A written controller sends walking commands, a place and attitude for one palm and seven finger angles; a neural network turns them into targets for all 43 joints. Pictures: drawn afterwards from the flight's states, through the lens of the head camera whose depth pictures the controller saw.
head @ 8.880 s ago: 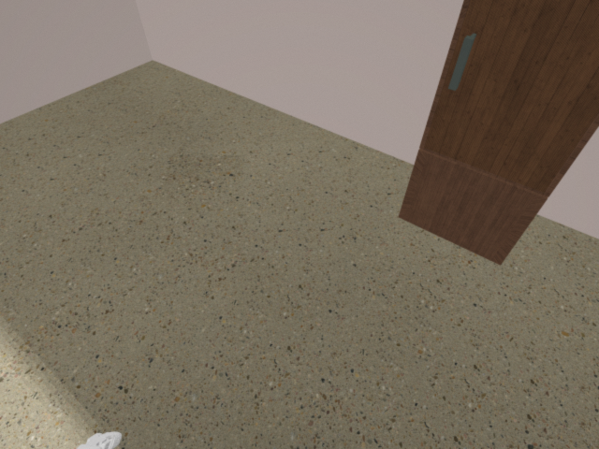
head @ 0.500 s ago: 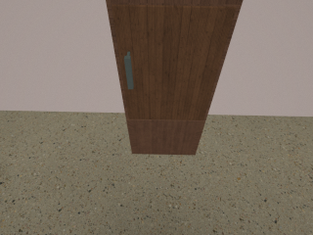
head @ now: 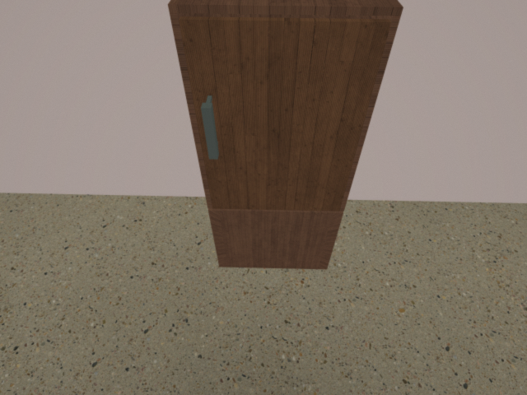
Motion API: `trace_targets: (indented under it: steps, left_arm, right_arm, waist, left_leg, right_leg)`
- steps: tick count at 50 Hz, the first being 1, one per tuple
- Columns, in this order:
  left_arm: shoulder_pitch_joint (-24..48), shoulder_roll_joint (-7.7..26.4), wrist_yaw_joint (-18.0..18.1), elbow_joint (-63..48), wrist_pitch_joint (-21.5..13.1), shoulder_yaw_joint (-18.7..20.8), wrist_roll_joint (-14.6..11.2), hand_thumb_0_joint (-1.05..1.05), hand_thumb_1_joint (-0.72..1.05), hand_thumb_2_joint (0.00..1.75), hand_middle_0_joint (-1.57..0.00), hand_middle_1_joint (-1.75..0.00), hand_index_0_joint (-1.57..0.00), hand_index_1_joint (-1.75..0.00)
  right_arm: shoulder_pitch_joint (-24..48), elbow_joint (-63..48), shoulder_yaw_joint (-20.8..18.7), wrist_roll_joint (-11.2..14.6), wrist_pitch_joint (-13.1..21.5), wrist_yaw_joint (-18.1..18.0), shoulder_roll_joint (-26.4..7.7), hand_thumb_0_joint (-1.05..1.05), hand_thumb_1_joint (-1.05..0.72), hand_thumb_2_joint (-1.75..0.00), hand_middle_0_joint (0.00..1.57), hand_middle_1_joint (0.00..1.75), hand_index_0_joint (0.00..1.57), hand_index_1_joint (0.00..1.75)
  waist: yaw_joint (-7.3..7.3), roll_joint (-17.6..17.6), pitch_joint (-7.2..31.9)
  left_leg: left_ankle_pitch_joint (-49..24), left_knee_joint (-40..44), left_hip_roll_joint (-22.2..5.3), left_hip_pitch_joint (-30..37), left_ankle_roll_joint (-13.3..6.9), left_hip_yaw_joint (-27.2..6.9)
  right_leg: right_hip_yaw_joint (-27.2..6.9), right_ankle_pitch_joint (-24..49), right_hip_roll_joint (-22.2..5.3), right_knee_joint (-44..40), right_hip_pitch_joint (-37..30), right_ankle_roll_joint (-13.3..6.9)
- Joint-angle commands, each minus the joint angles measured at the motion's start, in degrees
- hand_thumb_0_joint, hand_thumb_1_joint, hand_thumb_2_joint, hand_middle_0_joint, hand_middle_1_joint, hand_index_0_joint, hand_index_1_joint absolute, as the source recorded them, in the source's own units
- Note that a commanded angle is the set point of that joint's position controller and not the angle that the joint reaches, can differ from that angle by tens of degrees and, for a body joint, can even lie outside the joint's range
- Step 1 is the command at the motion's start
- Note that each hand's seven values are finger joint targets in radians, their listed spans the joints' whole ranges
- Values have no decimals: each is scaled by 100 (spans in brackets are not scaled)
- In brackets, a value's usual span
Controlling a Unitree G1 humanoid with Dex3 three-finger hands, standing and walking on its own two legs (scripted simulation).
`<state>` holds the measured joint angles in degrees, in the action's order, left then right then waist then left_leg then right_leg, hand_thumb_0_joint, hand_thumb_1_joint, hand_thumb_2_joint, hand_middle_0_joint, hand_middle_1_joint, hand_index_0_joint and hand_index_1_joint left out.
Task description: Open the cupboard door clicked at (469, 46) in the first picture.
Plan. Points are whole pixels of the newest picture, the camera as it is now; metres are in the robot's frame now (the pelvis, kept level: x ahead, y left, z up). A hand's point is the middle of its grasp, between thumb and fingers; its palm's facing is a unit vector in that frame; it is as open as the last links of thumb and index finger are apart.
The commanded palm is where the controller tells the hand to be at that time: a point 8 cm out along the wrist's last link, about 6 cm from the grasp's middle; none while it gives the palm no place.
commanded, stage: shuffle to correct the standing spot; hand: left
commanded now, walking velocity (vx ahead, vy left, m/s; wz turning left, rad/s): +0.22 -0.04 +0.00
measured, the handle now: (211, 127) +0.72 +0.18 +0.00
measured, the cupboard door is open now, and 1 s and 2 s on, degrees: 0 0 0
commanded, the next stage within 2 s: come to a stop and stand still in 0.52 s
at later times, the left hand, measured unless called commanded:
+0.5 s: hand (173, 393) +0.17 +0.18 -0.17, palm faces -0.01 -0.98 -0.21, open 7.3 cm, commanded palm none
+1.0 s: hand (199, 354) +0.23 +0.14 -0.18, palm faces +0.08 -0.98 -0.18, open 7.3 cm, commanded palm none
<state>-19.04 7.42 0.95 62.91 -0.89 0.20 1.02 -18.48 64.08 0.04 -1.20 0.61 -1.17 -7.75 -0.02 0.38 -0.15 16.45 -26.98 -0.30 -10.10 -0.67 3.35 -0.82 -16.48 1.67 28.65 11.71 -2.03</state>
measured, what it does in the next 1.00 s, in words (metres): walks ahead: right foot, then left foot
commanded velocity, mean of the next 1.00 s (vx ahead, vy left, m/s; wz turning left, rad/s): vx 0.04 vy -0.01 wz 0.00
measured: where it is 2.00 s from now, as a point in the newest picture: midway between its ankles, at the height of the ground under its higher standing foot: outside the picture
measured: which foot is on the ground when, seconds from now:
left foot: down 0.00-0.54, up 0.56-0.82, down 0.84-1.00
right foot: down 0.00-0.24, up 0.26-0.52, down 0.54-1.00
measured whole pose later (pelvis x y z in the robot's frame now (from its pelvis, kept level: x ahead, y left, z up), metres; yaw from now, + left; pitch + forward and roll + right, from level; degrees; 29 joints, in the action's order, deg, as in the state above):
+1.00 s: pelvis +0.21 -0.03 +0.00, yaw +0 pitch -1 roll +1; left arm -14.9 9.7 1.2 58.8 0.8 1.6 0.9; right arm -10.1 57.1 -1.2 -1.1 -0.4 -1.6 -8.3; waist -2.5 -2.1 -2.7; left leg 12.9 -29.4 -1.0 -16.0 -1.3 5.7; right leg 6.6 -14.4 -2.3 31.4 16.5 -1.3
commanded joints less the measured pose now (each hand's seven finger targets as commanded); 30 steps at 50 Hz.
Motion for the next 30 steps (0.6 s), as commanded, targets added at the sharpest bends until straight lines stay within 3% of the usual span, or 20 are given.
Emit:
trace_targets:
  steps: [1, 5, 7, 8, 9, 10, 11, 12, 13, 14, 16, 19, 22, 24, 25, 26, 27, 28, 29, 30]
  left_arm:
    - [-551, 540, -32, -207, -44, 186, 37, 0, 90, 90, -20, -30, -20, -30]
    - [-915, 683, -24, -134, -122, 297, 12, 0, 90, 90, -20, -30, -20, -30]
    - [-967, 736, 4, -123, -152, 344, 17, 0, 90, 90, -20, -30, -20, -30]
    - [-895, 723, 4, -130, -157, 348, 19, 0, 90, 90, -20, -30, -20, -30]
    - [-769, 644, -2, -155, -152, 331, 19, 0, 90, 90, -20, -30, -20, -30]
    - [-579, 484, -25, -214, -155, 290, 13, 0, 90, 90, -20, -30, -20, -30]
    - [-216, 267, -41, -381, -206, 241, 6, 0, 90, 90, -20, -30, -20, -30]
    - [262, 342, -21, -559, -247, 226, 34, 0, 90, 90, -20, -30, -20, -30]
    - [501, 434, -38, -620, -226, 296, 46, 0, 90, 90, -20, -30, -20, -30]
    - [614, 303, -81, -664, -212, 292, 43, 0, 90, 90, -20, -30, -20, -30]
    - [670, 119, -173, -712, -154, 261, 42, 0, 90, 90, -20, -30, -20, -30]
    - [898, 71, -252, -815, -82, 229, 8, 0, 90, 90, -20, -30, -20, -30]
    - [818, 196, -271, -774, -87, 258, 2, 0, 90, 90, -20, -30, -20, -30]
    - [-32, 380, -238, -501, -125, 319, 15, 0, 90, 90, -20, -30, -20, -30]
    - [-609, 576, -204, -319, -178, 368, 36, 0, 90, 90, -20, -30, -20, -30]
    - [-1120, 968, -127, -186, -231, 454, 62, 0, 90, 90, -20, -30, -20, -30]
    - [-1399, 1496, -63, -168, -235, 565, 47, 0, 90, 90, -20, -30, -20, -30]
    - [-1353, 1579, -46, -237, -166, 546, -61, 0, 90, 90, -20, -30, -20, -30]
    - [-636, 1444, -35, -397, -139, 522, -37, 0, 90, 90, -20, -30, -20, -30]
    - [-126, 1167, -3, -549, -125, 465, -21, 0, 90, 90, -20, -30, -20, -30]
  right_arm:
    - [-368, -253, -119, -14, 92, -26, -508, 0, -90, -90, 20, 30, 20, 30]
    - [-384, -360, -99, -7, 205, -19, -324, 0, -90, -90, 20, 30, 20, 30]
    - [-346, -394, -84, -2, 245, -22, -251, 0, -90, -90, 20, 30, 20, 30]
    - [-428, -352, -78, 6, 275, -21, -231, 0, -90, -90, 20, 30, 20, 30]
    - [-685, -233, -74, 11, 306, -28, -255, 0, -90, -90, 20, 30, 20, 30]
    - [-1241, -18, -117, -9, 358, -61, -448, 0, -90, -90, 20, 30, 20, 30]
    - [-1947, 218, -228, -49, 374, -143, -846, 0, -90, -90, 20, 30, 20, 30]
    - [-2260, 372, -172, -79, 336, -186, -811, 0, -90, -90, 20, 30, 20, 30]
    - [-2175, 315, -140, -81, 336, -194, -697, 0, -90, -90, 20, 30, 20, 30]
    - [-1883, 204, -125, -94, 366, -188, -673, 0, -90, -90, 20, 30, 20, 30]
    - [-1491, 81, -120, -76, 432, -185, -622, 0, -90, -90, 20, 30, 20, 30]
    - [-1197, 6, -127, -69, 450, -169, -634, 0, -90, -90, 20, 30, 20, 30]
    - [-1033, 21, -198, -55, 379, -160, -829, 0, -90, -90, 20, 30, 20, 30]
    - [-865, -15, -278, -16, 324, -137, -1020, 0, -90, -90, 20, 30, 20, 30]
    - [-874, -25, -285, 16, 305, -96, -995, 0, -90, -90, 20, 30, 20, 30]
    - [-986, -38, -254, 64, 292, -20, -776, 0, -90, -90, 20, 30, 20, 30]
    - [-1306, -155, -195, 124, 290, -18, -309, 0, -90, -90, 20, 30, 20, 30]
    - [-817, -340, -204, 95, 201, -12, -402, 0, -90, -90, 20, 30, 20, 30]
    - [-534, -425, -271, 60, 167, 36, -333, 0, -90, -90, 20, 30, 20, 30]
    - [-344, -466, -278, -23, 117, 77, -412, 0, -90, -90, 20, 30, 20, 30]
  waist:
    - [-78, -273, -953]
    - [-135, -817, -687]
    - [-87, -799, -638]
    - [-19, -693, -598]
    - [135, -307, -544]
    - [349, 455, -387]
    - [574, 1531, -416]
    - [681, 1553, -700]
    - [617, 707, -914]
    - [476, 297, -1035]
    - [277, 392, -1104]
    - [161, 801, -1046]
    - [52, 758, -807]
    - [-315, 491, -219]
    - [-546, 158, 150]
    - [-749, -517, 515]
    - [-700, -2071, 1000]
    - [-762, -1420, 695]
    - [-507, -1438, 206]
    - [-302, -1283, -213]
  left_leg:
    - [1210, 363, -456, -871, -293, -549]
    - [515, -790, -100, -1291, -177, 28]
    - [561, -991, -123, -1335, -132, 144]
    - [453, -720, -140, -1028, -138, 153]
    - [31, -194, -230, -343, -176, 87]
    - [-1117, 284, -703, 700, -402, -552]
    - [-2906, 551, -1705, 1698, -958, -1813]
    - [-4474, 746, -2284, 2027, -1378, -2251]
    - [-4488, 718, -2409, 1713, -1523, -2084]
    - [-4129, 803, -2295, 1409, -1463, -1864]
    - [-3493, 1110, -1964, 1085, -1256, -1382]
    - [-3127, 1317, -1459, 617, -955, -485]
    - [-3540, 1000, -1396, 358, -805, -191]
    - [-3852, 73, -1335, 431, -676, -50]
    - [-3522, -721, -1087, 251, -518, 84]
    - [-2163, -1968, -757, -673, -345, 267]
    - [1553, -3958, 73, -1850, -139, 416]
    - [2223, -4982, -94, -2286, -200, -139]
    - [1770, -5424, -314, -2489, -223, -224]
    - [1287, -5371, -577, -2490, -215, -304]
  right_leg:
    - [-935, -1489, -612, -773, 478, -379]
    - [-1511, -857, -1087, -961, -223, -727]
    - [-1663, 42, -1361, -870, -367, -949]
    - [-1433, 480, -1295, -642, -247, -931]
    - [-1004, 798, -1048, -195, 145, -798]
    - [-301, 1105, -468, 944, 844, -504]
    - [446, 216, 10, 2351, 2163, -189]
    - [414, -1533, -54, 3379, 3148, -134]
    - [155, -1464, -360, 3807, 3347, -153]
    - [112, -1298, -535, 3846, 3357, -129]
    - [264, -817, -643, 3644, 3267, -64]
    - [587, -103, -624, 2535, 2575, -48]
    - [894, 239, -338, 1338, 1393, -148]
    - [983, 640, -151, 719, 225, -212]
    - [995, 930, -94, 314, -653, -207]
    - [220, 1039, -802, 134, -1768, -411]
    - [-2246, 1207, -2467, -565, -2435, -1147]
    - [-2862, 25, -2751, -1322, -1704, -1526]
    - [-2890, -1965, -2624, -1742, -642, -1417]
    - [-2454, -2552, -2434, -1856, 206, -1203]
